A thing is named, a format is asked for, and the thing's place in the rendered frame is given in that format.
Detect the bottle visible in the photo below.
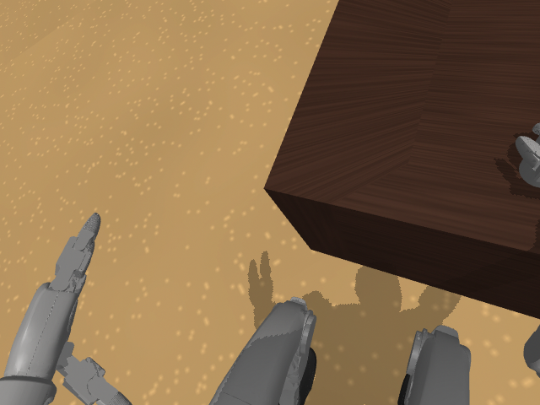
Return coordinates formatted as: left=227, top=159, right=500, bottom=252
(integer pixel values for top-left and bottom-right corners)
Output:
left=519, top=135, right=540, bottom=187

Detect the left robot hand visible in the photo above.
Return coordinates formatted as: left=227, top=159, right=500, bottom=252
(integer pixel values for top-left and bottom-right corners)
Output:
left=3, top=213, right=132, bottom=405

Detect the left robot arm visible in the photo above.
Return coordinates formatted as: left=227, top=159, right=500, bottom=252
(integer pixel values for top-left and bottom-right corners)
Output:
left=0, top=376, right=57, bottom=405

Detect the left robot foot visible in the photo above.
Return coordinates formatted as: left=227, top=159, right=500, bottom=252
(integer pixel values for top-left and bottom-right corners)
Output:
left=278, top=347, right=316, bottom=405

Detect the right robot arm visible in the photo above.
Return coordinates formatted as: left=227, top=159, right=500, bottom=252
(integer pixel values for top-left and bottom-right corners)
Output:
left=523, top=325, right=540, bottom=378

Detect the right robot hand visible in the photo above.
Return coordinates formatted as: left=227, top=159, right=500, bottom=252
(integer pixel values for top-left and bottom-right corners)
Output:
left=516, top=122, right=540, bottom=182

